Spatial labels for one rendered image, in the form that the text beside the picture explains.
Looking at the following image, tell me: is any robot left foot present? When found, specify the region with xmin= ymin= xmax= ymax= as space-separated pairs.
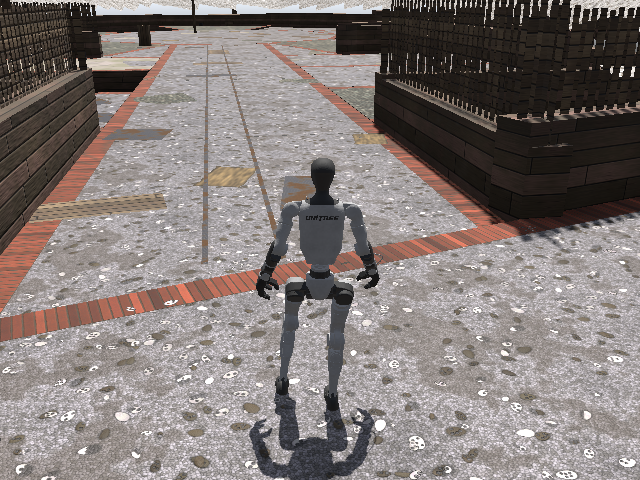
xmin=275 ymin=376 xmax=289 ymax=395

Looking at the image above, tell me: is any left robot hand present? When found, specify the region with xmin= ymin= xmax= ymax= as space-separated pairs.
xmin=256 ymin=276 xmax=279 ymax=300

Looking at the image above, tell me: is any robot right forearm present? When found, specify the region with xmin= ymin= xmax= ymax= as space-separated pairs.
xmin=360 ymin=240 xmax=378 ymax=275

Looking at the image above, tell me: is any right robot hand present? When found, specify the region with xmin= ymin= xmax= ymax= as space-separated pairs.
xmin=356 ymin=270 xmax=380 ymax=289

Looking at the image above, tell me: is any left robot upper arm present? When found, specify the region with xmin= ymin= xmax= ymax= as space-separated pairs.
xmin=271 ymin=201 xmax=301 ymax=256

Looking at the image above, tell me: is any robot left forearm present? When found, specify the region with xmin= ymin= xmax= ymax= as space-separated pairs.
xmin=259 ymin=240 xmax=281 ymax=281

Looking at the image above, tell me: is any right robot upper arm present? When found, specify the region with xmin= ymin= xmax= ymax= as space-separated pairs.
xmin=343 ymin=202 xmax=371 ymax=256

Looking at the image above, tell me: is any robot right foot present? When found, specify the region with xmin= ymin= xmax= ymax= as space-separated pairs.
xmin=324 ymin=385 xmax=339 ymax=411

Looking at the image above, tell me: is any robot foot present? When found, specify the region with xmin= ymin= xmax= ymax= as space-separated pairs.
xmin=324 ymin=385 xmax=339 ymax=411
xmin=275 ymin=376 xmax=289 ymax=395

